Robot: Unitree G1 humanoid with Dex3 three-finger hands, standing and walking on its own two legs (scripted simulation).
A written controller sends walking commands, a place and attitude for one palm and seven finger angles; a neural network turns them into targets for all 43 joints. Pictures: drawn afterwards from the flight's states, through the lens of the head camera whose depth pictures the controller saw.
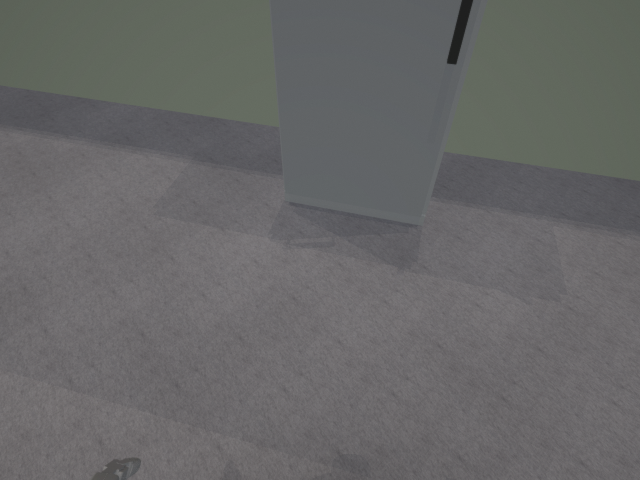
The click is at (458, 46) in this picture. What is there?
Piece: fridge door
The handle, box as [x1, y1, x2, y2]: [447, 0, 472, 63]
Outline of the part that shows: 472,0 462,0 447,63 456,62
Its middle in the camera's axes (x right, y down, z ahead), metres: +0.39 -0.69 +0.97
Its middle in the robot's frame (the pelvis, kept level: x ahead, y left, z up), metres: +1.23 -0.32 +0.24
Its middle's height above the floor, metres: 1.01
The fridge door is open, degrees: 0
